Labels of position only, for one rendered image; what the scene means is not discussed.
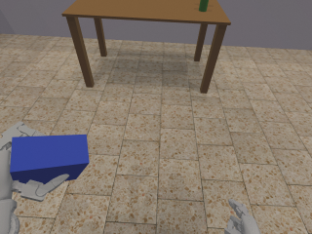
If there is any robot left hand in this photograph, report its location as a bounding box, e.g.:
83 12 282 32
0 121 69 202

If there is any sponge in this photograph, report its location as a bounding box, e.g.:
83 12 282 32
10 135 90 184

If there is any robot left forearm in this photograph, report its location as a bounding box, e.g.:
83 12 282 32
0 199 20 234

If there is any robot right hand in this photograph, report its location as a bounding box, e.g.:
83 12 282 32
224 198 261 234

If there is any table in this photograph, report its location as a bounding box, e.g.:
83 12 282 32
61 0 231 94

